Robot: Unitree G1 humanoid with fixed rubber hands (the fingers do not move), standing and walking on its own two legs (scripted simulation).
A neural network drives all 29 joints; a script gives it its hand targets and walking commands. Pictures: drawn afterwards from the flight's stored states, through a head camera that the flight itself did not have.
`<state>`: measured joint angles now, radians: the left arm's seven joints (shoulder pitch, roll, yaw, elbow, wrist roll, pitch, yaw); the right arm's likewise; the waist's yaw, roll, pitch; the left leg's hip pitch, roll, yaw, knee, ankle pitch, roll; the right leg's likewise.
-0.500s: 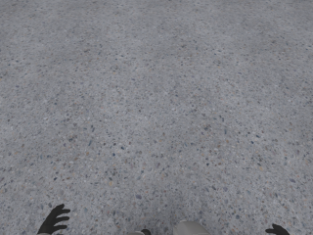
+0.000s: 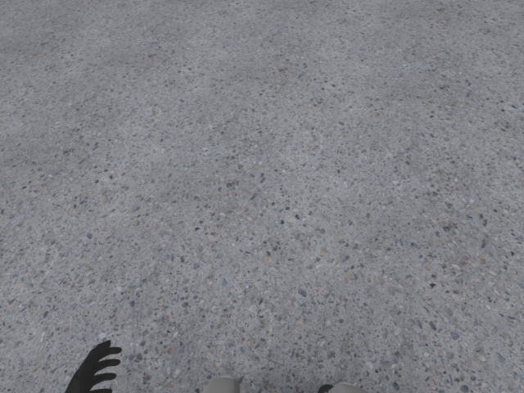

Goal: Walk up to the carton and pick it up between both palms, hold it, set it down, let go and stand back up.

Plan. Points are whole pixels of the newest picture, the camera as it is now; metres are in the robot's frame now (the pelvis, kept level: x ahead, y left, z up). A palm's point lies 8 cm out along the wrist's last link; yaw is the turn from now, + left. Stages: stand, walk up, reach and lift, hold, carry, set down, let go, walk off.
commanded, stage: walk up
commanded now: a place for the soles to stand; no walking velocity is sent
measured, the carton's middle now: out of the picture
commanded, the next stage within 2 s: none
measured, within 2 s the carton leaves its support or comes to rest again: neither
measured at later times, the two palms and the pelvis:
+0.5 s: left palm out of the picture -0.18 +0.40 -0.08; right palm out of the picture +0.13 -0.16 -0.08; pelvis -0.12 +0.07 +0.00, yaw +25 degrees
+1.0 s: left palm out of the picture -0.42 +0.42 -0.11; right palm out of the picture +0.10 +0.02 -0.06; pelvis -0.20 +0.15 -0.01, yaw +54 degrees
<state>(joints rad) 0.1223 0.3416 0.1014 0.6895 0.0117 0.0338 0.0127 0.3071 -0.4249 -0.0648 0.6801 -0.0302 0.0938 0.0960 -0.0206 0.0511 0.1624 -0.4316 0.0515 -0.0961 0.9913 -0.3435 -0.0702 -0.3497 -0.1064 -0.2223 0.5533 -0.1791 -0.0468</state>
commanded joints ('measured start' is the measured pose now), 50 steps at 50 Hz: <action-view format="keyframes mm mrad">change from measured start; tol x32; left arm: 1 26 324 102 -70 6 -24 6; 50 83 296 23 -93 8 -98 -43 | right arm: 1 1 -127 -41 -95 3 -39 1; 50 46 -271 -91 -138 -23 -66 -21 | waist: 1 64 -295 -258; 8 -109 396 -89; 21 22 180 -201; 24 64 -265 -261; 41 75 -311 -128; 47 -77 400 -79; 50 -30 243 -66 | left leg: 1 38 38 63 -230 -61 34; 5 306 -35 91 -448 -39 104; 9 -134 206 -560 -881 -125 360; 12 184 6 -197 -588 402 208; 22 13 -40 -428 -660 48 202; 28 -131 -73 -86 111 53 54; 44 207 8 178 -409 -65 100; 48 189 223 -673 -848 -414 355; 50 272 160 -443 -739 -215 323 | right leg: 1 206 -284 205 -169 -119 -167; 9 -183 125 166 600 -462 46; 22 283 178 234 -176 -96 29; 26 169 -403 645 -419 -267 -195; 42 147 -262 77 -207 -326 -106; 50 -337 12 196 472 -341 51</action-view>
